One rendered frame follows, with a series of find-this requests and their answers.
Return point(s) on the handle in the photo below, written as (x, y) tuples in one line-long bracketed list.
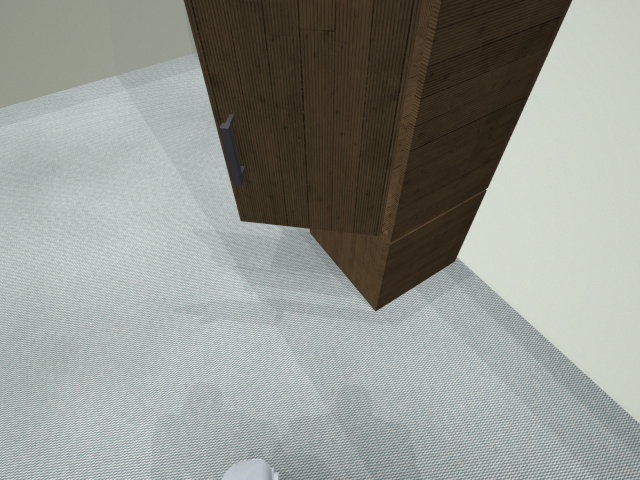
[(237, 172)]

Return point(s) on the cupboard door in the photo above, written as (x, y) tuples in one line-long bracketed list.
[(317, 88)]

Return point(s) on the left robot thigh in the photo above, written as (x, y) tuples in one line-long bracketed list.
[(251, 470)]

